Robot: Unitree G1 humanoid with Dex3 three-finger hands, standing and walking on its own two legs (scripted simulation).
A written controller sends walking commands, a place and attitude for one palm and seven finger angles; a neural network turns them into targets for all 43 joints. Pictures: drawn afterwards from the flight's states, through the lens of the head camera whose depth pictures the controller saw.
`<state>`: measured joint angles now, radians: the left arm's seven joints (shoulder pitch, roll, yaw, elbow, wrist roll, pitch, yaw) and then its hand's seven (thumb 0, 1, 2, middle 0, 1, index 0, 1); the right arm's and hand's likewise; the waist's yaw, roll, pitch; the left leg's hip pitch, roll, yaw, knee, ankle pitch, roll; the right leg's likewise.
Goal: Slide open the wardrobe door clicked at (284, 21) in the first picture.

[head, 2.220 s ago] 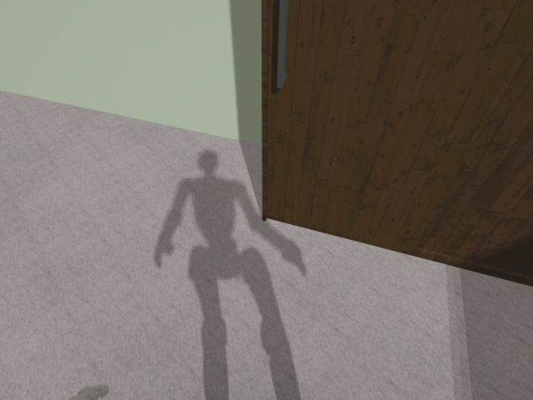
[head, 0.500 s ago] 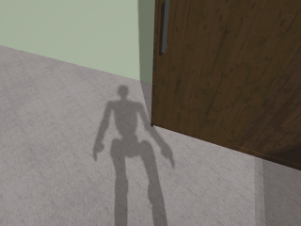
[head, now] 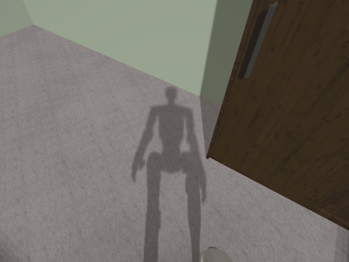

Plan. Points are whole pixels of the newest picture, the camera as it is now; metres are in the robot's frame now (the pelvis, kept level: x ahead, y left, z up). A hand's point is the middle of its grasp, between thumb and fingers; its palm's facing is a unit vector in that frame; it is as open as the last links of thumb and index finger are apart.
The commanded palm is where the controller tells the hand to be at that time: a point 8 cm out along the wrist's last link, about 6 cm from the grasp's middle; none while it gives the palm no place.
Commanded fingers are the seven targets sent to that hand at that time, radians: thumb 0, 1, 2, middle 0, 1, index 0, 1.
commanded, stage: turn to face it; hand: left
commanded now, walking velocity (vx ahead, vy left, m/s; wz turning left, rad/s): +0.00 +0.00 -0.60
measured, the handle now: (260, 43) +0.82 -0.28 +0.11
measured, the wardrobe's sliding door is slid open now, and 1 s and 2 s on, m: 0.00 0.00 0.00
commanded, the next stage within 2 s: take the last steps up to it in 0.92 s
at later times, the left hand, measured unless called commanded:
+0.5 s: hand (128, 248) +0.19 +0.13 -0.17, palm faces -0.11 -0.97 -0.23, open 7.3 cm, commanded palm none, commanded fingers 0.00 0.90 0.90 -0.20 -0.30 -0.20 -0.30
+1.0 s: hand (114, 217) +0.27 +0.18 -0.18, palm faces -0.36 -0.90 -0.23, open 7.3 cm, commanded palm none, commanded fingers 0.00 0.90 0.90 -0.20 -0.30 -0.20 -0.30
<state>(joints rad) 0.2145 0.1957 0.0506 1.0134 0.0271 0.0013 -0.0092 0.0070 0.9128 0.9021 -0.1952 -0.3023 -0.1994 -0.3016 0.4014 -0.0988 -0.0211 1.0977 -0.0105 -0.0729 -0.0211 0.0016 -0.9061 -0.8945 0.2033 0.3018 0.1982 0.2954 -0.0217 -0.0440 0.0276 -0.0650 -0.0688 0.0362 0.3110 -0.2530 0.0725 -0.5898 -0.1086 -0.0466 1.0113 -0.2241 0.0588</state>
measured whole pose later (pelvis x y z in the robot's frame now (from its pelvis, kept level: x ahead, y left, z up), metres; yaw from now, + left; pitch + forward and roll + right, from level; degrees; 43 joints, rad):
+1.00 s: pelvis +0.13 +0.00 +0.00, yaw -26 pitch +0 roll -1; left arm 0.23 0.28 0.10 0.96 0.02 0.07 -0.01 0.01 0.91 0.90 -0.20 -0.30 -0.20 -0.30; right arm 0.25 -0.17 -0.02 0.97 -0.02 0.00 -0.05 0.00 -0.91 -0.89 0.20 0.30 0.20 0.30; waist 0.02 -0.05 0.04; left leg -0.15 0.02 0.11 0.41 -0.27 0.04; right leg -0.49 0.00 0.05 1.06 -0.35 0.07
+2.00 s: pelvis +0.32 -0.11 -0.01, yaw -31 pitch -2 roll +1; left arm 0.30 0.14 0.05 1.05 0.03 0.00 0.02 0.01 0.92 0.90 -0.20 -0.30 -0.20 -0.30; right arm 0.25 -0.16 -0.04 1.06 -0.01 -0.05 -0.02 -0.01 -0.94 -0.89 0.20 0.30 0.20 0.30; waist 0.02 -0.03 0.02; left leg -0.21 -0.03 0.19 0.41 -0.18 0.08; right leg -0.50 -0.11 -0.05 0.99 -0.28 0.01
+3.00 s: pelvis +0.31 -0.09 +0.00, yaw -30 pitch +0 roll -1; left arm 0.24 0.18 0.05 1.09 0.01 0.05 0.01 0.01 0.91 0.90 -0.19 -0.30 -0.20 -0.30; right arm 0.36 -0.11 -0.04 1.13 -0.03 0.00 -0.05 0.00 -0.91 -0.89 0.20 0.30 0.20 0.30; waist -0.05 -0.02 0.04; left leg -0.18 0.04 0.09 0.39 -0.21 0.02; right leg -0.28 -0.04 -0.03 0.64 -0.36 0.04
